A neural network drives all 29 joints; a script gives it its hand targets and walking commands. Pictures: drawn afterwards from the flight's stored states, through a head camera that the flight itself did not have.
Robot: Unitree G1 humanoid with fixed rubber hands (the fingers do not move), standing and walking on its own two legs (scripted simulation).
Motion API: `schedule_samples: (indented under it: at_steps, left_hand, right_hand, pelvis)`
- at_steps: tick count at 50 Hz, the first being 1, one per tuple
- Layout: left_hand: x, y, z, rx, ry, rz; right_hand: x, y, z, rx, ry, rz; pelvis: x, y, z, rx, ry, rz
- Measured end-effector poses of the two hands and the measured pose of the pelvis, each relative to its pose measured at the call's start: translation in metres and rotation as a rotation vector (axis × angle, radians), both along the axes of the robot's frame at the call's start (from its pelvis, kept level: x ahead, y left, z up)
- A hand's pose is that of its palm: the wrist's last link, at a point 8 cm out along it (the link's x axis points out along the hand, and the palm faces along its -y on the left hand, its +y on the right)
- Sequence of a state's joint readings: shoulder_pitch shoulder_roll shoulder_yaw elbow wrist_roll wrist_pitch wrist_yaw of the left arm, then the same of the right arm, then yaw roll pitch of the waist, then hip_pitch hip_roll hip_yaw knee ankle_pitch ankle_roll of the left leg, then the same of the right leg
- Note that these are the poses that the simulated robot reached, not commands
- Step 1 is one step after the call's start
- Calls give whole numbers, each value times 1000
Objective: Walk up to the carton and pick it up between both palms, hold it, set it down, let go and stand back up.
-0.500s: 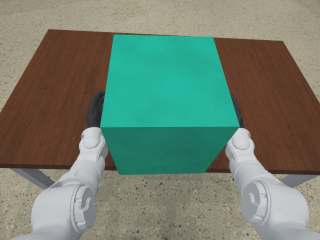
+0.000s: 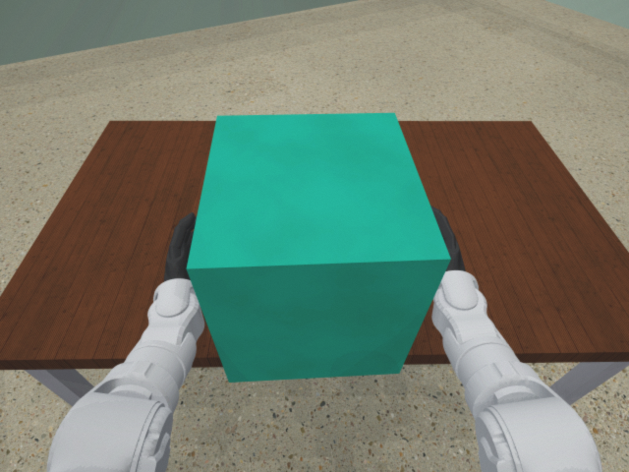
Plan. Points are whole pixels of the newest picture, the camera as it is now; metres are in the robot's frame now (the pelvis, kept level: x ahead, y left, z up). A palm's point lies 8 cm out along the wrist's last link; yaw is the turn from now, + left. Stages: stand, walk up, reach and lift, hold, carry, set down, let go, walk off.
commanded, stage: reach and lift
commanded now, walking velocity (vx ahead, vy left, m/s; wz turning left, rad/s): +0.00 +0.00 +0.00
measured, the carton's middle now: (311, 248) +0.46 +0.01 +0.03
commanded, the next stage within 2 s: hold in 1.88 s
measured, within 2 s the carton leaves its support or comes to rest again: neither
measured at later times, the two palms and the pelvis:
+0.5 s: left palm (149, 218) +0.38 +0.19 +0.17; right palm (469, 212) +0.38 -0.16 +0.18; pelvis +0.00 +0.00 +0.01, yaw +0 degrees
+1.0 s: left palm (143, 215) +0.36 +0.18 +0.19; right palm (486, 222) +0.36 -0.17 +0.19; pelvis -0.01 +0.01 +0.01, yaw +0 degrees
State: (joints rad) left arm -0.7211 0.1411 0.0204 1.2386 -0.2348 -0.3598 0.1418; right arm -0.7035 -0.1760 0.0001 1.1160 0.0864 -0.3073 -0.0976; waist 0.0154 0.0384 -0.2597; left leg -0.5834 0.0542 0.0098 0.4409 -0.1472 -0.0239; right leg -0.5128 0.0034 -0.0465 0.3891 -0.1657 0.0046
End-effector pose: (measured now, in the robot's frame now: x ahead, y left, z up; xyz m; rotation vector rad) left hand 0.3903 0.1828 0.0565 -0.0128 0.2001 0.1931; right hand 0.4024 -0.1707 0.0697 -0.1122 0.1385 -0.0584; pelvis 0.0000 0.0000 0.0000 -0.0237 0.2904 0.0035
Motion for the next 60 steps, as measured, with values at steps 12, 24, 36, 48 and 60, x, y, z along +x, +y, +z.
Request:
schedule_samples:
  at_steps: [12,24,36,48,60]
  left_hand:
    - [6,1,75,13,-34,-26]
    - [-6,7,114,37,-16,-41]
    - [-23,6,110,57,4,-49]
    - [-28,0,136,60,-5,-50]
    - [-32,4,144,46,1,-45]
  right_hand:
    - [-4,0,70,84,-24,-39]
    - [-16,7,113,68,-6,-48]
    - [-36,6,95,98,12,-57]
    - [-42,-1,118,122,2,-62]
    - [-42,4,130,122,10,-58]
  pelvis:
    - [-5,2,6,6,-137,16]
    - [-5,4,13,15,-324,6]
    - [-7,7,12,12,-352,17]
    - [-8,7,12,11,-356,7]
    - [-7,5,12,14,-368,12]
